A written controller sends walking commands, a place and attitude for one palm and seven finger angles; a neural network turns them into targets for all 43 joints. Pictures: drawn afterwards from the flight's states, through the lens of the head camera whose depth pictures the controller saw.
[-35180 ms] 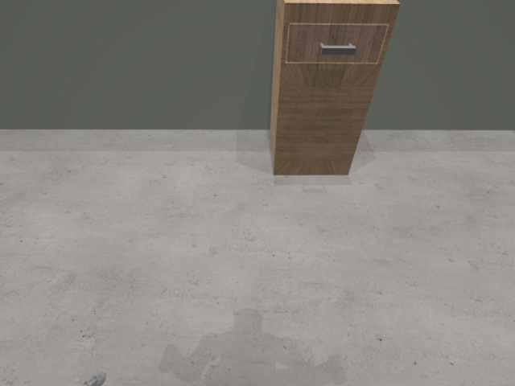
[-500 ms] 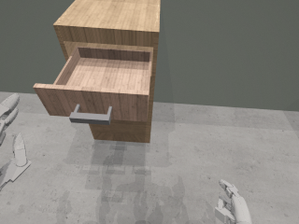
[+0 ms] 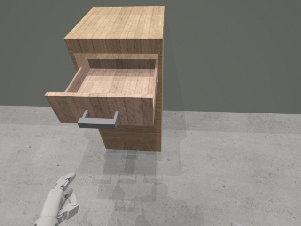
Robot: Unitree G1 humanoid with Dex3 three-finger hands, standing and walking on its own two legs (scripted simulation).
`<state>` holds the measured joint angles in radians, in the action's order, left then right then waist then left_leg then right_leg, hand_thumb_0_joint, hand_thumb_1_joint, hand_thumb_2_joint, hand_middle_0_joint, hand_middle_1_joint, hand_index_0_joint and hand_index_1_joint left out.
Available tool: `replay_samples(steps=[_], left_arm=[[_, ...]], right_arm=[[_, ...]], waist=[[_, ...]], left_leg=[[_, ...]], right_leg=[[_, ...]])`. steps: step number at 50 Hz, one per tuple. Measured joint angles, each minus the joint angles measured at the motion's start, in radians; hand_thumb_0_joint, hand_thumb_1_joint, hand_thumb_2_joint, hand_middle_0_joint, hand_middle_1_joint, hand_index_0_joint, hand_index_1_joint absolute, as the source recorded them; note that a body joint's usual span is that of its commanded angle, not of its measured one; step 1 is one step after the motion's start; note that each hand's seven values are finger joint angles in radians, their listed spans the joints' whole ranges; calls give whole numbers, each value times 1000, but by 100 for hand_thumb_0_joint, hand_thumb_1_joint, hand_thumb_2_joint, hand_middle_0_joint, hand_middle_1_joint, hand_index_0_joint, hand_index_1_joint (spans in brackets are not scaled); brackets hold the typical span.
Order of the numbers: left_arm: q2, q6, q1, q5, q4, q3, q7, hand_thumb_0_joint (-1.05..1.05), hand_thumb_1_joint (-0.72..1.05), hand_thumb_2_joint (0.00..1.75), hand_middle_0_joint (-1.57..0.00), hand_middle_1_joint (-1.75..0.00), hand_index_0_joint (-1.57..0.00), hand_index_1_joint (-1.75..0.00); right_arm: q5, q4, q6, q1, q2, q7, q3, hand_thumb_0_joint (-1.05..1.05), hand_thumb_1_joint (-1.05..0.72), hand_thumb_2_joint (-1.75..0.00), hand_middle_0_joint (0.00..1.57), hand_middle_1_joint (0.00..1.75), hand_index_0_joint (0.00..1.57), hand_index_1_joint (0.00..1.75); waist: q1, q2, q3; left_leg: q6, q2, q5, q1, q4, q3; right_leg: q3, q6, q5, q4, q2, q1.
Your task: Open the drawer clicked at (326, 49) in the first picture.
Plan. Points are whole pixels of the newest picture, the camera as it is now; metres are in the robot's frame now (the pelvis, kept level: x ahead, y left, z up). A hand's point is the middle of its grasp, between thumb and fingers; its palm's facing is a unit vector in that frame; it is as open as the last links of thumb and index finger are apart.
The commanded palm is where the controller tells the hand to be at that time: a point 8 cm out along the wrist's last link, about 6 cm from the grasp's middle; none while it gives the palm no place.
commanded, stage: let the arm hang, fingers relaxed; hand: left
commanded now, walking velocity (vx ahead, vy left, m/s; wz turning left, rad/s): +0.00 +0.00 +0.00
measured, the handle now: (99, 118) +0.48 +0.21 -0.01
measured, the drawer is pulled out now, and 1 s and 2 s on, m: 0.30 0.30 0.30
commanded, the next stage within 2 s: look to check the result in 0.94 s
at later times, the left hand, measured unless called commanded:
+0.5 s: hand out of the picture -0.02 +0.19 -0.15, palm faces +0.03 -0.97 -0.23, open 7.3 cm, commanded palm none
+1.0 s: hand out of the picture -0.02 +0.17 -0.15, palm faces +0.02 -0.98 -0.18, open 7.4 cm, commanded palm none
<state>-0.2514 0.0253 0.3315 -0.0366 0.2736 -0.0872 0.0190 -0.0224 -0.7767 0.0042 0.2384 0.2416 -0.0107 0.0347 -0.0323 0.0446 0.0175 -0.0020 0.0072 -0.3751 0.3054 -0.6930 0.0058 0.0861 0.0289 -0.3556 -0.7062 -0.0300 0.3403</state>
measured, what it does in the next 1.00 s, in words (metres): stands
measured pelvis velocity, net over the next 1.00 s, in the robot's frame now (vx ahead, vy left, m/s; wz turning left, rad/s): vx -0.02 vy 0.01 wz -0.04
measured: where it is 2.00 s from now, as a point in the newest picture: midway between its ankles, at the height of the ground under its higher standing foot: outside the picture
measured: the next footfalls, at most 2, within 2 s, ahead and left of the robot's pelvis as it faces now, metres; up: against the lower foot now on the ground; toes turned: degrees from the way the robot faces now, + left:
none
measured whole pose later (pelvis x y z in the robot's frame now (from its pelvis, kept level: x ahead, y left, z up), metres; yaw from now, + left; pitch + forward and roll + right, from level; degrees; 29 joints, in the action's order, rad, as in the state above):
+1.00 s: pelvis -0.02 +0.01 +0.02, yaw -2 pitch -3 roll +0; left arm -0.12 0.02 0.28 -0.01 1.13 -0.03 0.03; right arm -0.02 -1.11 -0.01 0.37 0.10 0.04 0.00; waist -0.01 0.01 -0.07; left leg 0.00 -0.01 -0.22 0.17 -0.44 -0.02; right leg 0.06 0.02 -0.17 -0.42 0.00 0.20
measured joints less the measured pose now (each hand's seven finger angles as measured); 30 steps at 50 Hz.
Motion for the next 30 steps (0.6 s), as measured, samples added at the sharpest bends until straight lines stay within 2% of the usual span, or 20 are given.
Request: replay_samples(steps=[2, 5, 6, 7, 9, 12, 16, 23, 30], left_arm=[[35, 41, -18, 1, 184, 34, -10, 0, 90, 90, -20, -30, -20, -30], [83, 64, -18, 9, 382, 75, -17, 1, 90, 90, -20, -30, -20, -30], [98, 62, -16, 16, 432, 80, -16, 1, 91, 90, -20, -30, -20, -30], [102, 50, -21, 28, 461, 57, -1, -1, 94, 89, -20, -30, -20, -30], [82, 32, -33, 27, 515, 46, 4, -3, 98, 89, -21, -30, -21, -30], [60, 23, -36, 25, 595, 47, -1, -3, 98, 89, -21, -30, -21, -30], [56, 20, -23, 26, 692, 51, -3, -2, 96, 89, -21, -30, -20, -30], [75, 8, -14, 29, 794, 63, 3, 0, 92, 90, -20, -30, -20, -30], [108, -3, -35, 29, 832, 73, 6, 0, 91, 90, -20, -30, -20, -30]], right_arm=[[-4, -24, -15, 9, -18, 2, -10, 1, -90, -90, 20, 30, 20, 30], [-5, -61, -20, 33, -48, 10, -28, 1, -91, -90, 20, 30, 20, 30], [-4, -76, -20, 41, -57, 14, -34, 0, -91, -90, 20, 30, 20, 30], [-2, -92, -22, 51, -67, 19, -37, 0, -91, -90, 20, 30, 20, 30], [1, -125, -28, 65, -83, 25, -44, 0, -91, -90, 20, 30, 20, 30], [1, -166, -36, 76, -93, 34, -43, 0, -90, -90, 20, 30, 20, 30], [6, -205, -35, 86, -92, 43, -36, 0, -90, -90, 20, 30, 20, 30], [12, -258, -28, 77, -99, 47, -36, 0, -91, -90, 20, 30, 20, 30], [10, -300, -23, 73, -114, 46, -39, 0, -91, -90, 20, 30, 20, 30]], waist=[[-8, -30, -18], [-8, -71, -53], [-4, -78, -64], [4, -84, -75], [24, -90, -96], [37, -78, -110], [39, -44, -111], [37, -9, -98], [36, -13, -86]], left_leg=[[-1, 6, -1, -25, 11, -7], [-2, -1, 13, -57, 44, -9], [-2, -7, 20, -64, 56, -7], [-4, -13, 28, -66, 67, -1], [-9, -23, 47, -73, 94, 8], [-11, -31, 70, -81, 128, 12], [-6, -31, 91, -100, 169, 7], [2, -22, 121, -142, 229, -14], [5, -19, 139, -160, 255, -27]], right_leg=[[-8, -2, -8, -9, -6, -13], [-9, -1, 8, 25, 3, -44], [-6, 2, 20, 46, 9, -56], [0, 4, 33, 70, 16, -66], [10, 9, 61, 118, 27, -84], [14, 11, 96, 177, 37, -103], [9, 6, 126, 230, 40, -127], [-11, -3, 153, 272, 32, -155], [-24, -7, 169, 288, 30, -163]])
